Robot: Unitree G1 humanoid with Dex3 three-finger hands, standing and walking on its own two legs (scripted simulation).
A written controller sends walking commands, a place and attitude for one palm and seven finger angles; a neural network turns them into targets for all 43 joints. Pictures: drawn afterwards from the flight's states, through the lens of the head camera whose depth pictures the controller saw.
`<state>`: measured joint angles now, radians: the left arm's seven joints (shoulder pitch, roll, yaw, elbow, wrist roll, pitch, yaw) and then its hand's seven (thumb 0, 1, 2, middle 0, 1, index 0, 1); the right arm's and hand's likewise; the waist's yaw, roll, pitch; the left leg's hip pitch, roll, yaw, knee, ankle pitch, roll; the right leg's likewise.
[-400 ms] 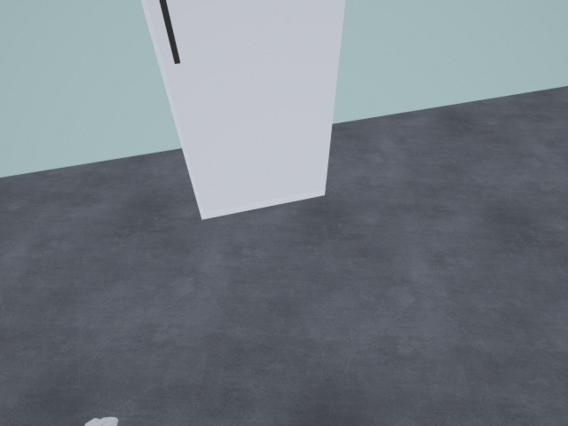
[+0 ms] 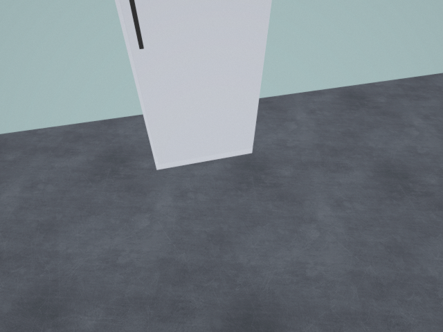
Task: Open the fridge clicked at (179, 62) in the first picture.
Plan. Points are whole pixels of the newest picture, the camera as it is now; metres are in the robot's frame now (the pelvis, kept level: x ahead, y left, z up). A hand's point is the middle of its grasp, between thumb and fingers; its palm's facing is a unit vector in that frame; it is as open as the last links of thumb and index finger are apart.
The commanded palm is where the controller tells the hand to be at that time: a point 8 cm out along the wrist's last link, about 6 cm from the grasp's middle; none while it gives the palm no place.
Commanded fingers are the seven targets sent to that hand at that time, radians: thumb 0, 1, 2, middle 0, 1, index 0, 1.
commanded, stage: stand and wait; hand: left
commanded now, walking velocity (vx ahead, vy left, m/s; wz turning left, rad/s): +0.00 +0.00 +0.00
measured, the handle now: (132, 2) +1.11 +0.39 +0.18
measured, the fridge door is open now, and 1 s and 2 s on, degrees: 0 0 0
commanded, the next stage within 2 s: look at it before walking up in 0.42 s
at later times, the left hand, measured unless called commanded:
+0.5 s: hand out of the picture +0.06 +0.26 -0.15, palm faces -0.01 -0.94 -0.33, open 7.4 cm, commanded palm none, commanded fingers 0.00 0.90 0.90 -0.20 -0.30 -0.20 -0.30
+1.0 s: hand out of the picture +0.07 +0.26 -0.15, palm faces -0.01 -0.94 -0.33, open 7.4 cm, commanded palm none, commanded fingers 0.00 0.90 0.90 -0.20 -0.30 -0.20 -0.30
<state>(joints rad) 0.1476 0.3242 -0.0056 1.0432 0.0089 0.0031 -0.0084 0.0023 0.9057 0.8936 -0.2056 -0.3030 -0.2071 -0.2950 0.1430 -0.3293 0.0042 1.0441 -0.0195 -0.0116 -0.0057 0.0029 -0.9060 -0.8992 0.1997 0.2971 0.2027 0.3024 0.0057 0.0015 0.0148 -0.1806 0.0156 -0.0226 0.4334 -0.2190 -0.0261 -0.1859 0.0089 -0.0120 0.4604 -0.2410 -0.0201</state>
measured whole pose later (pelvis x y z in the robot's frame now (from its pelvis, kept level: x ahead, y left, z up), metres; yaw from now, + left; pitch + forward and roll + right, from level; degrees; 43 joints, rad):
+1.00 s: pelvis +0.00 +0.01 +0.00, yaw +0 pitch -2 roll +0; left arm 0.14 0.34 -0.01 1.09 0.01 0.00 -0.01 0.00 0.91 0.89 -0.20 -0.30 -0.21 -0.29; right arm 0.13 -0.34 0.01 1.10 -0.01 -0.01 0.00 0.00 -0.91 -0.90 0.20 0.30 0.20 0.30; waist 0.01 0.00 0.03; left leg -0.15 0.00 -0.02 0.37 -0.18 -0.02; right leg -0.15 0.00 -0.01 0.39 -0.20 -0.01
